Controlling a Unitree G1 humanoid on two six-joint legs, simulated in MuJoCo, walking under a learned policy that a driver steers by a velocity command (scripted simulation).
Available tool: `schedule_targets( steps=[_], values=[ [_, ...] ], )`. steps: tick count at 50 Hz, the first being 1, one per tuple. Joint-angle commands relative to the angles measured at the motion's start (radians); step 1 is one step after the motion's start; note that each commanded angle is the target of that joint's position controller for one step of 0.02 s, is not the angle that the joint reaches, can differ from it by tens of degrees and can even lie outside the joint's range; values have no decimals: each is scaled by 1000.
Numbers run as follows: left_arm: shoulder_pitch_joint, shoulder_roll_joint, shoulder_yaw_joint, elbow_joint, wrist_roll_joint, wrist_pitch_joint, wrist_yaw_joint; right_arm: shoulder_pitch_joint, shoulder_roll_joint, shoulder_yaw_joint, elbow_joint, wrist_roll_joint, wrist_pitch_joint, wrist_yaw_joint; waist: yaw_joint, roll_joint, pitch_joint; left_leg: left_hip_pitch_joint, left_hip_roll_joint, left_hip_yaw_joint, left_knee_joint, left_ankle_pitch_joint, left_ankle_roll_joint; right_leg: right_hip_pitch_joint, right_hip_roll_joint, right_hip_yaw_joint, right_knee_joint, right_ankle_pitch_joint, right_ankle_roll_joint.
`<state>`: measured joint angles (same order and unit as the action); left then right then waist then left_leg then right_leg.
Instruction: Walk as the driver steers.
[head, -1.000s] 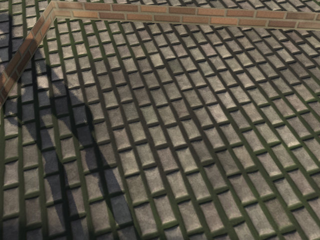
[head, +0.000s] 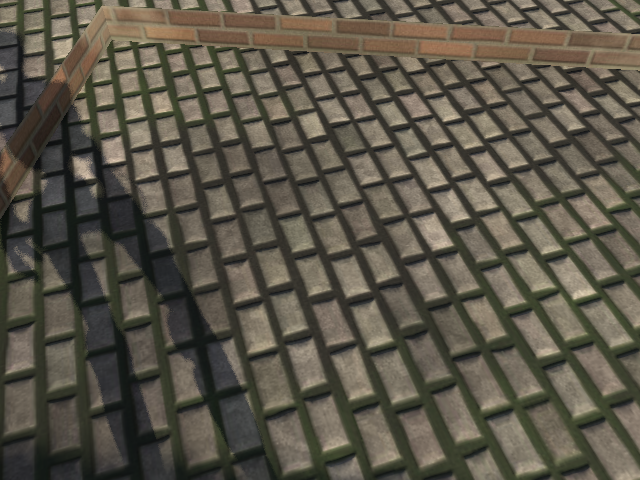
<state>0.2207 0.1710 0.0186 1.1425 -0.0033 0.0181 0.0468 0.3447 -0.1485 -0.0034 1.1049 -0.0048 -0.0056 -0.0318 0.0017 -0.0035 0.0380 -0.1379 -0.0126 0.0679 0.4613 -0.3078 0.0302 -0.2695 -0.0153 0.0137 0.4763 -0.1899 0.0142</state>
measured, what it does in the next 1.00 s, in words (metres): walks ahead: right foot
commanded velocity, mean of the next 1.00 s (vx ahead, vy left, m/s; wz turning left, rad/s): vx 0.29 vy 0.00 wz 0.00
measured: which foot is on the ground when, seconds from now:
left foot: down 0.00-0.52, up 0.54-1.00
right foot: down 0.00-0.22, up 0.24-0.48, down 0.50-1.00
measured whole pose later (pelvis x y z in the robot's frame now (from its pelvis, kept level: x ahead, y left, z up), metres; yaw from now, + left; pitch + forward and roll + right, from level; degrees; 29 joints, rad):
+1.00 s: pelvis +0.31 -0.02 -0.03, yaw +0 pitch +2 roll -2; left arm 0.53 0.20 0.05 1.08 -0.01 -0.10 0.06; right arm 0.02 -0.25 -0.07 0.87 0.01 -0.11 0.08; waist 0.08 0.05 0.00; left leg -0.73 0.13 -0.05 0.61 0.37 0.06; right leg 0.10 0.00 -0.07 0.40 -0.53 0.02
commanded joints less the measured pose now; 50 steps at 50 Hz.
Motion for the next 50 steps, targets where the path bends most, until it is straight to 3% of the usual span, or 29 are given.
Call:
schedule_targets(
  steps=[1, 9, 10, 11, 12, 14, 16, 19, 22, 24, 25, 26, 27, 28, 29, 30, 31, 32, 36, 38, 39, 41, 42, 44, 45, 46, 47, 48, 50],
  values=[
    [43, 88, 11, -17, 0, -4, 3, 96, -78, -11, -7, 0, -3, -2, -1, 6, 30, -122, 54, -62, -121, 87, 12, 77, -21, 26, -49, 118, -39],
    [55, 86, 8, -17, -2, -4, 4, 112, -76, -9, -10, 1, -4, -1, -1, 7, 30, -118, 54, -62, -119, 111, 13, 78, -21, 26, -45, 130, -38],
    [71, 76, 6, -8, -1, -2, 4, 132, -69, -8, -1, 0, -3, -2, -2, 15, 8, -109, 49, -60, -133, 10, 17, 89, -7, 8, -37, 47, -37],
    [70, 79, 8, -8, -5, -1, 6, 143, -89, -15, 2, 6, 0, -5, -8, 35, 22, -118, 52, -76, -151, -153, 36, 61, 24, -26, 5, -89, -39],
    [59, 88, 13, -17, -11, -4, 7, 139, -130, -28, -8, 14, 2, -9, -17, 79, 50, -128, 88, -136, -184, -339, 73, -4, 59, -70, 78, -240, -42],
    [-26, 90, 15, -67, -13, -27, -2, 153, -204, -54, -29, 24, -7, -13, -47, 171, 137, -109, 286, -384, -315, -548, 177, -205, 37, -88, 270, -247, -63],
    [-83, 94, 20, -101, -20, -56, -19, 160, -195, -61, -40, 10, -31, -11, -60, 145, 191, -38, 386, -493, -346, -436, 234, -397, -47, -22, 456, -286, -86],
    [-85, 102, 28, -119, -30, -95, -38, 119, -177, -59, -67, 24, -53, 3, -38, 83, 162, 56, 328, -365, -302, -203, 180, -426, -96, 5, 342, -240, -93],
    [-36, 101, 39, -99, -32, -106, -53, 83, -211, -66, -70, 25, -47, 8, 3, 98, 91, -94, 224, -205, -244, -86, 139, -81, -3, -117, 134, -68, -69],
    [132, 112, 59, -43, -27, -97, -52, 71, -202, -61, -67, 30, -46, 7, 73, 90, 42, -196, 177, -152, -128, 4, 112, 157, 52, -147, 74, -6, -74],
    [251, 162, 80, -21, -26, -96, -45, 34, -177, -51, -78, 29, -52, 8, 134, 14, 1, -263, 129, -85, 67, 100, 70, 281, -27, -28, 13, -48, -111],
    [378, 291, 108, -13, -25, -101, -41, 27, -94, -28, -120, 21, -65, 9, 154, -269, -69, -458, -3, 38, 470, -15, -6, 437, -273, 395, -169, -159, -243],
    [395, 257, 89, -6, -3, -115, -56, 20, -78, -28, -137, 28, -86, 12, 142, -288, -112, -583, -41, -106, 721, -223, 3, 463, -372, 720, -294, -279, -325],
    [279, 211, 69, -39, 1, -131, -59, 1, -134, -44, -150, 53, -100, 18, 82, -174, -35, -656, 33, -168, 826, -164, 37, 387, -379, 636, -280, -296, -298],
    [175, 174, 56, -73, -3, -138, -66, -22, -163, -51, -155, 58, -105, 21, 52, -118, 6, -635, 80, -160, 825, -68, 57, 300, -337, 489, -282, -206, -256],
    [121, 160, 47, -92, -1, -141, -74, -25, -171, -60, -151, 50, -105, 16, 30, -80, 19, -602, 113, -154, 778, 13, 64, 242, -299, 381, -297, -99, -230],
    [100, 127, 36, -98, 1, -141, -76, -28, -183, -71, -148, 40, -98, 12, 13, -67, 29, -557, 140, -145, 715, 66, 68, 203, -247, 268, -314, -4, -200],
    [112, 126, 33, -92, 1, -138, -71, -18, -169, -73, -144, 40, -86, 13, 3, -115, 24, -512, 154, -134, 666, 88, 64, 180, -229, 212, -323, 51, -195],
    [192, 161, 33, -82, -5, -129, -45, -151, -151, -81, -191, 34, -62, 27, 14, -40, 53, -586, 159, -113, 438, 188, 25, 233, -216, 151, -360, 201, -222],
    [202, 188, 43, -88, 1, -117, -38, -205, -124, -71, -212, 25, -57, 35, 23, -36, 32, -557, 145, -90, 371, 259, 6, 217, -205, 98, -351, 266, -234],
    [239, 198, 49, -83, 20, -122, -38, -166, -137, -82, -186, 24, -60, 48, 21, -34, -14, -530, 142, -89, 457, 334, 1, 221, -219, 88, -305, 271, -246],
    [243, 168, 45, -90, 12, -123, -40, -207, -147, -85, -196, 26, -58, 58, 24, -40, 22, -588, 152, -98, 473, 359, 9, 205, -225, 77, -293, 234, -246],
    [340, 150, 44, -52, 4, -130, -28, -326, -169, -97, -248, 40, -70, 62, 62, -57, 74, -817, 175, -161, 434, 366, 20, 378, -255, 139, -277, 140, -230],
    [418, 139, 46, -32, -2, -130, -8, -440, -165, -92, -293, 43, -101, 73, 95, -59, 113, -1011, 185, -177, 352, 351, 29, 546, -290, 179, -244, 108, -216],
    [380, 147, 48, -48, -11, -128, 12, -459, -166, -90, -308, 33, -118, 88, 68, -57, 128, -982, 207, -208, 242, 459, 30, 521, -274, 146, -224, 92, -185],
    [332, 165, 51, -80, 2, -130, 24, -474, -160, -84, -305, 23, -125, 99, 76, -45, 131, -887, 177, -145, 176, 561, 18, 416, -230, 88, -209, 56, -176],
    [305, 160, 49, -98, -5, -129, 28, -478, -136, -75, -306, 10, -127, 108, 80, -37, 125, -739, 159, -122, 144, 678, 17, 283, -216, 56, -187, -7, -172],
    [289, 164, 50, -112, -9, -130, 28, -466, -124, -69, -302, 7, -126, 117, 79, -31, 120, -620, 144, -114, 135, 765, 21, 179, -206, 30, -163, -52, -167],
    [284, 163, 51, -129, -17, -128, 17, -470, -126, -64, -313, 20, -113, 126, 84, -38, 133, -496, 120, -104, 104, 782, 34, 93, -186, 3, -128, -97, -146]
  ],
)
